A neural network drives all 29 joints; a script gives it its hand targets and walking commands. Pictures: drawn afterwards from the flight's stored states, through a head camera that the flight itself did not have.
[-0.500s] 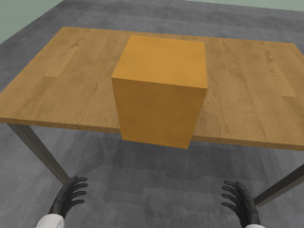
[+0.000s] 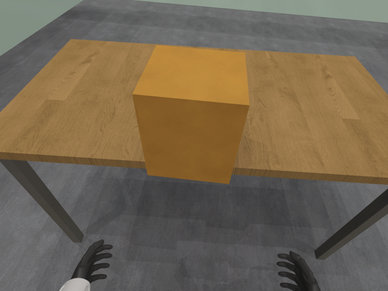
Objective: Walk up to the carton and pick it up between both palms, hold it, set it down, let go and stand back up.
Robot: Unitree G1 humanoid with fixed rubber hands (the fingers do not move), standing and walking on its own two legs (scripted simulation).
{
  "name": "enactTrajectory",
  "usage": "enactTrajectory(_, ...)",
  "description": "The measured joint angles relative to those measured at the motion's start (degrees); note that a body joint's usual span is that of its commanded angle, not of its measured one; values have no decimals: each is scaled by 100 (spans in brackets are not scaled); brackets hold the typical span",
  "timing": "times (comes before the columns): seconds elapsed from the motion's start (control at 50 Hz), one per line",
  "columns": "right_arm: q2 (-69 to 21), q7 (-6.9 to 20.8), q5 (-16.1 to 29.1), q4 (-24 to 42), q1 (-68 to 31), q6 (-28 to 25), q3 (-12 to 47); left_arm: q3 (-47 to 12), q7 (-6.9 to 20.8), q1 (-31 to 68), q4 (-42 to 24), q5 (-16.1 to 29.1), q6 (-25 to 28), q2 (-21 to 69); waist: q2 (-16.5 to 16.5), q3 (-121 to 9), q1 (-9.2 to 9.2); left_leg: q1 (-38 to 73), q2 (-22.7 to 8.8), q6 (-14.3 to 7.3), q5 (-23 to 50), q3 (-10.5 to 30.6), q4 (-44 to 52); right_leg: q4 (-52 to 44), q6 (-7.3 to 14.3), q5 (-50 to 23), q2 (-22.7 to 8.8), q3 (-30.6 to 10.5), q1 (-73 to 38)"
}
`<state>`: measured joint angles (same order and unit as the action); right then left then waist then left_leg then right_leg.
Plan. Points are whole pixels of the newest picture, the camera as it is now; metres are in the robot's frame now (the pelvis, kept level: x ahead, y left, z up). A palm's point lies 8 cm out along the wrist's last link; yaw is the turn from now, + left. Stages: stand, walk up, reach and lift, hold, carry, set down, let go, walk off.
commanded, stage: stand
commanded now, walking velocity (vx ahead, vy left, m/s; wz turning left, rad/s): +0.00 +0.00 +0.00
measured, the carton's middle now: (193, 116) +0.49 +0.03 +0.10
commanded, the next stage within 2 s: none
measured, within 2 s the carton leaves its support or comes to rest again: neither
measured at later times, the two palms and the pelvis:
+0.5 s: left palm out of the picture +0.07 +0.24 -0.12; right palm out of the picture +0.09 -0.26 -0.13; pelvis +0.03 -0.01 -0.01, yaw +1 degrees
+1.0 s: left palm out of the picture -0.04 +0.21 -0.13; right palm out of the picture -0.03 -0.25 -0.15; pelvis +0.00 -0.03 +0.00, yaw +2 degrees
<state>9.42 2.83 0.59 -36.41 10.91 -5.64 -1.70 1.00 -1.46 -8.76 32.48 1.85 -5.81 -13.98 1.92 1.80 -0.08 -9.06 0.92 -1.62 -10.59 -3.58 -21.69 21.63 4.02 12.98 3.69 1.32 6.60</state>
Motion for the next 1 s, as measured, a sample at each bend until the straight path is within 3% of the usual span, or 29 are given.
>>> enactTrajectory(0.1, 68, -59, -190, -241, 46, -4, 107, 53, 82, -67, 260, -291, 119, 31, 77, -101, -25, -75, -18, 21, -57, 33, -80, 56, 9, 59, 17, 34, 53)
enactTrajectory(0.2, 393, -177, -428, -533, 448, 340, 15, 16, 286, -570, 721, -567, 619, 68, -146, -340, -18, -420, 9, 4, -166, 105, -216, 149, 1, 166, -7, 105, 357)
enactTrajectory(0.32, 581, -148, -344, -988, 679, 321, 38, -28, 266, -1028, 1186, -519, 880, 84, -379, -241, 29, -584, 0, 14, -270, 130, -342, 219, 45, 251, 4, 129, 490)
enactTrajectory(0.6, 411, -295, -288, -1588, 774, 398, 206, -89, 89, -1220, 1724, -392, 805, 170, -160, -774, 31, -381, -89, 131, -494, 183, -540, 336, 163, 446, 97, 168, 245)
enactTrajectory(1.0, 122, -358, -239, -2638, 1168, 553, 322, -110, 4, -1545, 2687, -319, 689, 339, -328, -365, -10, -328, -131, 202, -55, 263, -188, -8, 243, 45, 147, 250, 181)
